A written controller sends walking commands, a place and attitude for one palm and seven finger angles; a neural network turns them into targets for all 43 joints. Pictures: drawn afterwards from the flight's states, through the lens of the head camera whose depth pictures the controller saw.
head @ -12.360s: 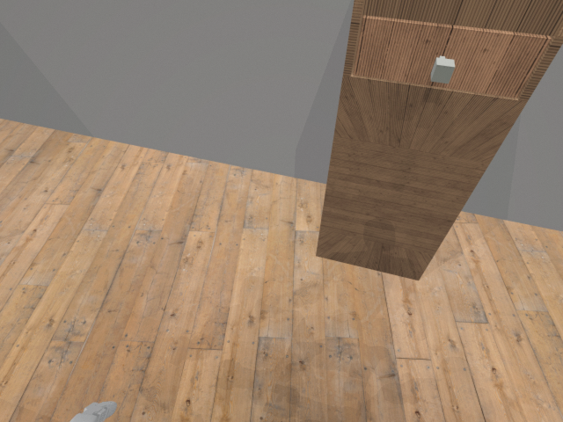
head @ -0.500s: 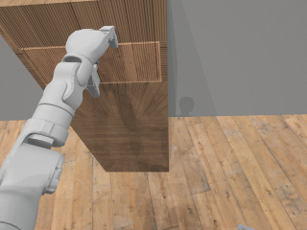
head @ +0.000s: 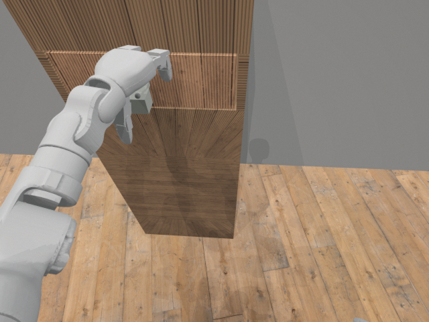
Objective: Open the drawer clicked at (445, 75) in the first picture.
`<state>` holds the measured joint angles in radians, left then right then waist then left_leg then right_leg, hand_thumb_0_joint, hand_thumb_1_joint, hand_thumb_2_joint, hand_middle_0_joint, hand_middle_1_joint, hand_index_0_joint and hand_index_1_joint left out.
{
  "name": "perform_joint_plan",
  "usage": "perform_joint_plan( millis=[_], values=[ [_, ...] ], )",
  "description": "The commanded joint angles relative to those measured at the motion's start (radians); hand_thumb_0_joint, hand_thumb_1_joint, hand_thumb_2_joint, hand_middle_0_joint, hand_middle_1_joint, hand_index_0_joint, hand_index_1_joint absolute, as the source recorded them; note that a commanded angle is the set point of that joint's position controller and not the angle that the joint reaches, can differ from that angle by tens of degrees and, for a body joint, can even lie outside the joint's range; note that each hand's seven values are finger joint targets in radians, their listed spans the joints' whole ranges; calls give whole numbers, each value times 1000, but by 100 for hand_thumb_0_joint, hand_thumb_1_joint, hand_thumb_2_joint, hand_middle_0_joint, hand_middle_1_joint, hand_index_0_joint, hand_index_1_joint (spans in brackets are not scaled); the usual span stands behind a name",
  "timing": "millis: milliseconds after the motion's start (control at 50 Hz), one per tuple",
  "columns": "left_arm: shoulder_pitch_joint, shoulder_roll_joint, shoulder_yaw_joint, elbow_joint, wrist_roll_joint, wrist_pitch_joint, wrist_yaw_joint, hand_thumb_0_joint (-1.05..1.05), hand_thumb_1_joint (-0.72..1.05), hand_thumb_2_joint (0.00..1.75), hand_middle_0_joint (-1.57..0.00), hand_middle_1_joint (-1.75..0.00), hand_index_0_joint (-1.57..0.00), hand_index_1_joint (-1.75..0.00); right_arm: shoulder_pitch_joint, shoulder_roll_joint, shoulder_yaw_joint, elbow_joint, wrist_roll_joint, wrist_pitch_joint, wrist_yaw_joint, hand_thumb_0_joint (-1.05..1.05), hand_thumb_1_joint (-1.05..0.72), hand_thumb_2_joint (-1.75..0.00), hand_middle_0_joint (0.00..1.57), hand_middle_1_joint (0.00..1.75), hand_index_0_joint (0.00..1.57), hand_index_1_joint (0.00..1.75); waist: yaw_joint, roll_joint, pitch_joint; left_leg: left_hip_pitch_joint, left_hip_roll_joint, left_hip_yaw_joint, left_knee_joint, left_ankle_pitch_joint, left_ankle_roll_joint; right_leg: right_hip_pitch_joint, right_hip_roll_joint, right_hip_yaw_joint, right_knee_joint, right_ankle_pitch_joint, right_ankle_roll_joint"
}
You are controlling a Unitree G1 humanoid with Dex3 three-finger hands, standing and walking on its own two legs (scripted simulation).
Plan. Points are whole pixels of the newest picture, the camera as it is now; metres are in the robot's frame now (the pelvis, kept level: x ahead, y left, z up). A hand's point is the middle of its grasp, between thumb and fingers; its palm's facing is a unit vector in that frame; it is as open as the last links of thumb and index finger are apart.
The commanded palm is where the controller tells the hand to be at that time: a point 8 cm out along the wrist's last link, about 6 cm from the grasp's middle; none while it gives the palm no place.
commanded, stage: move the hooked fingers above the handle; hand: left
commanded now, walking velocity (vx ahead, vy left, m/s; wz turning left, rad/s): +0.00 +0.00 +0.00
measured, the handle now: (142, 94) +0.53 +0.18 +0.13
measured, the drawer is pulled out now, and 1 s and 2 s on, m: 0.00 0.00 0.00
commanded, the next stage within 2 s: none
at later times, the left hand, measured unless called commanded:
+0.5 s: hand (100, 92) +0.48 +0.24 +0.17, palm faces -0.11 +0.01 -0.99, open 13.7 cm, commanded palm +0.48 +0.22 +0.24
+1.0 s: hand (119, 77) +0.50 +0.20 +0.19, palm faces +0.00 +0.00 -1.00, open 13.5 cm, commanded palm +0.47 +0.20 +0.25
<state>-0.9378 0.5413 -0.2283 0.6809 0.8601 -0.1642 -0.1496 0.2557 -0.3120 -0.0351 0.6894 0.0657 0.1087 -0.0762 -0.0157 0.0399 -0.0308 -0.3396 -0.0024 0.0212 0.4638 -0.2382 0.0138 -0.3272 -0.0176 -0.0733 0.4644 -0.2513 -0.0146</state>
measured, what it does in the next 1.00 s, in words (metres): stands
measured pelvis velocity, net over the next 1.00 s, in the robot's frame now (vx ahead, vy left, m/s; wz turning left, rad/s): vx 0.01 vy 0.02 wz -0.04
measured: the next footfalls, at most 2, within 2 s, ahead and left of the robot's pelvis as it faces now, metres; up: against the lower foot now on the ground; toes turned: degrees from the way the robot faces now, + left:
none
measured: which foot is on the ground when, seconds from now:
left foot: down 0.00-1.00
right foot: down 0.00-1.00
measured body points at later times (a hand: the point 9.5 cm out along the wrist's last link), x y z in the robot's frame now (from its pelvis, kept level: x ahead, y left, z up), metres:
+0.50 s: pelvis -0.01 +0.01 +0.00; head +0.03 -0.01 +0.45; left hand +0.48 +0.23 +0.22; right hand +0.06 -0.26 -0.13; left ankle -0.01 +0.11 -0.74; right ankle -0.01 -0.11 -0.74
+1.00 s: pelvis +0.01 +0.02 +0.00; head +0.04 -0.01 +0.45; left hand +0.49 +0.19 +0.25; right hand +0.10 -0.22 -0.15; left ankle -0.01 +0.11 -0.74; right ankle -0.01 -0.11 -0.74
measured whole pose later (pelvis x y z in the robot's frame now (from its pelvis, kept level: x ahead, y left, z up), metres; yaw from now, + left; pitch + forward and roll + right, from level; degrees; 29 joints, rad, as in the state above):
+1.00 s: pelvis +0.01 +0.02 +0.00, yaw -2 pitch +9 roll +0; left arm -1.04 0.49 -0.15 0.89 0.97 0.07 -0.10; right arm 0.23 -0.24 0.02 0.68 0.05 0.17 -0.01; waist -0.02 0.08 -0.10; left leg -0.38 -0.02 0.07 0.48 -0.26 0.04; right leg -0.38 -0.03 -0.02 0.49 -0.26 0.02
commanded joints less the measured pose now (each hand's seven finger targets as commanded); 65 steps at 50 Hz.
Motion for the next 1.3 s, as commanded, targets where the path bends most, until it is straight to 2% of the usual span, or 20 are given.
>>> perform_joint_plan(
  millis=[0, 100, 200, 260, 320, 440, 520, 600, 640, 680, 720, 740, 820, 860, 940, 1020, 1120, 1200, 1240, 1280],
  values=[
    [-599, 357, 280, -26, 38, 95, 180, 0, -50, 30, -30, -120, -30, -120, 23, -93, -4, -71, -14, -26, 14, 0, -90, -90, 20, 30, 20, 30, -10, -6, -372, 100, -28, 3, -34, 281, 11, 117, 30, 50, -27, 239, -24],
    [-541, 395, 256, 164, 136, 270, 191, 0, -50, 30, -30, -120, -30, -120, -18, -104, 11, -90, -12, 6, 24, 0, -90, -90, 20, 30, 20, 30, 17, -50, -412, 42, -13, 35, -38, 332, 6, 208, 21, 53, -8, 328, -17],
    [-516, 424, 254, 202, 137, 318, 137, 0, -50, 30, -30, -120, -30, -120, -53, -113, 27, -112, 5, 40, -3, 0, -90, -90, 20, 30, 20, 30, 13, -189, -328, -1, -6, 44, -71, 230, 19, 210, 9, 58, -40, 252, -3],
    [-468, 445, 266, 207, 143, 306, 111, 0, -50, 30, -30, -120, -30, -120, -72, -108, 33, -136, 9, 46, -21, 0, -90, -90, 20, 30, 20, 30, 22, -191, -310, -7, -5, 50, -76, 190, 25, 218, 3, 69, -46, 220, 0],
    [-479, 419, 235, 209, 150, 278, 86, 0, -50, 30, -30, -120, -30, -120, -71, -108, 30, -154, 15, 42, -34, 0, -90, -90, 20, 30, 20, 30, 2, -198, -270, -11, 0, 49, -82, 126, 27, 179, 2, 72, -64, 142, 0],
    [-534, 403, 232, 109, 136, 152, 27, 0, -50, 30, -30, -120, -30, -120, 1, -110, 2, -171, 2, 9, -39, 0, -90, -90, 20, 30, 20, 30, -29, -77, -344, 61, 4, 39, -48, 122, 38, 127, 6, 91, -52, 136, 1],
    [-702, 181, 65, -194, 82, 8, 4, 0, -50, 30, -30, -120, -30, -120, 58, -89, -39, -156, -10, -27, -25, 0, -90, -90, 20, 30, 20, 30, -93, 62, -445, 273, 1, -3, 10, 254, 47, -2, 26, 84, -44, 169, -13],
    [-761, 130, 58, -326, 1, -42, 34, 0, -50, 30, -30, -120, -30, -120, 106, -99, -60, -100, -18, -59, -11, 0, -90, -90, 20, 30, 20, 30, -104, 181, -471, 422, 2, -56, 40, 384, 14, -130, 51, 48, -29, 170, -24],
    [-774, 163, 99, -273, -16, -27, 74, 0, -50, 30, -30, -120, -30, -120, 115, -102, -54, -69, -20, -60, 1, 0, -90, -90, 20, 30, 20, 30, -101, 152, -430, 379, -2, -62, 39, 403, 0, -121, 57, 37, -29, 187, -26],
    [-729, 81, 57, -189, -28, 22, 101, 0, -50, 30, -30, -120, -30, -120, 111, -96, -49, -58, -18, -60, 17, 0, -90, -90, 20, 30, 20, 30, -97, 108, -410, 355, -2, -68, 33, 413, -9, -112, 61, 25, -21, 198, -28],
    [-680, 117, 96, -54, -14, 76, 116, 0, -50, 30, -30, -120, -30, -120, 113, -110, -45, -33, -17, -51, 28, 0, -90, -90, 20, 30, 20, 30, -84, 31, -360, 270, -4, -56, 17, 403, -12, -80, 60, 20, -32, 213, -30],
    [-682, 171, 137, -32, 14, 106, 127, 0, -50, 30, -30, -120, -30, -120, 104, -117, -41, -31, -18, -42, 37, 0, -90, -90, 20, 30, 20, 30, -65, 44, -382, 246, -5, -53, 12, 405, -15, -66, 60, 21, -20, 222, -32],
    [-561, 204, 182, 103, 91, 228, 127, 0, -50, 30, -30, -120, -30, -120, 62, -115, -23, -50, -29, -4, 65, 0, -90, -90, 20, 30, 20, 30, -6, 15, -411, 175, 4, -27, 19, 535, -22, 31, 49, 18, 14, 311, -41],
    [-528, 207, 176, 73, 115, 254, 107, 0, -50, 30, -30, -120, -30, -120, 29, -107, -15, -85, -29, 17, 68, 0, -90, -90, 20, 30, 20, 30, 2, -50, -431, 154, 7, -10, 19, 518, -1, 82, 39, 29, 24, 351, -30],
    [-475, 248, 189, 118, 126, 270, 70, 0, -50, 30, -30, -120, -30, -120, -9, -111, -4, -113, -16, 45, 46, 0, -90, -90, 20, 30, 20, 30, -12, -176, -330, 76, 4, 5, -13, 331, 22, 99, 27, 37, -1, 290, -17],
    [-536, 250, 180, -31, 102, 187, 29, 0, -50, 30, -30, -120, -30, -120, -20, -99, -9, -161, -14, 33, 22, 0, -90, -90, 20, 30, 20, 30, -22, -161, -404, 126, -3, 2, -6, 294, 40, 131, 17, 58, -5, 278, -10],
    [-660, 255, 178, -261, 75, 65, 56, 0, -50, 30, -30, -120, -30, -120, 5, -73, -26, -158, -26, 5, 13, 0, -90, -90, 20, 30, 20, 30, -34, 22, -489, 249, -11, -9, 26, 376, 37, 90, 28, 65, -3, 291, -17],
    [-627, 244, 195, -146, 54, 94, 112, 0, -50, 30, -30, -120, -30, -120, 17, -74, -25, -113, -23, -1, 24, 0, -90, -90, 20, 30, 20, 30, -36, 32, -397, 207, -14, -7, 22, 364, 21, 53, 38, 50, -8, 280, -21],
    [-589, 312, 254, -56, 58, 135, 131, 0, -50, 30, -30, -120, -30, -120, 9, -86, -19, -99, -19, 3, 25, 0, -90, -90, 20, 30, 20, 30, -18, -11, -379, 140, -18, 4, 6, 331, 20, 99, 34, 53, -13, 284, -20],
    [-576, 263, 207, 5, 72, 184, 134, 0, -50, 30, -30, -120, -30, -120, 1, -89, -15, -93, -17, 8, 29, 0, -90, -90, 20, 30, 20, 30, -18, -17, -371, 113, -19, 13, -2, 318, 18, 105, 29, 51, -10, 289, -20]
  ],
)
